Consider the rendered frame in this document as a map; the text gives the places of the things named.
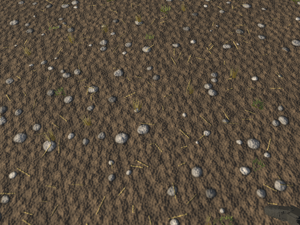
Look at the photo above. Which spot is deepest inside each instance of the right robot hand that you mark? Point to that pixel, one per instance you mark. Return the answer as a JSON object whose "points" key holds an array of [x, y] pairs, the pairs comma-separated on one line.
{"points": [[284, 213]]}

